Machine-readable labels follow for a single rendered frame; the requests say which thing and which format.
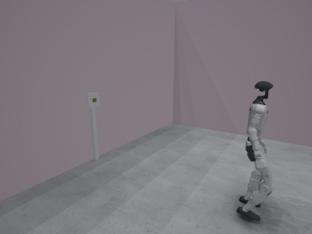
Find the right robot thigh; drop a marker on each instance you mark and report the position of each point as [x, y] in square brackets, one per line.
[266, 180]

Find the right robot forearm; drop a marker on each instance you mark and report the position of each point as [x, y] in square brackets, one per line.
[255, 144]

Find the robot right shin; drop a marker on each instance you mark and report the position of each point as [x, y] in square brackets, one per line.
[259, 195]

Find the robot right upper arm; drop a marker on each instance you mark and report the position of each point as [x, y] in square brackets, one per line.
[257, 114]

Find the panel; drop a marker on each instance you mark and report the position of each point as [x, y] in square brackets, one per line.
[92, 108]

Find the right robot hand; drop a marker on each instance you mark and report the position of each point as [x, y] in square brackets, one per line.
[260, 165]

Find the left robot hand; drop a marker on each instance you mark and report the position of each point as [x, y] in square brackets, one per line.
[262, 144]

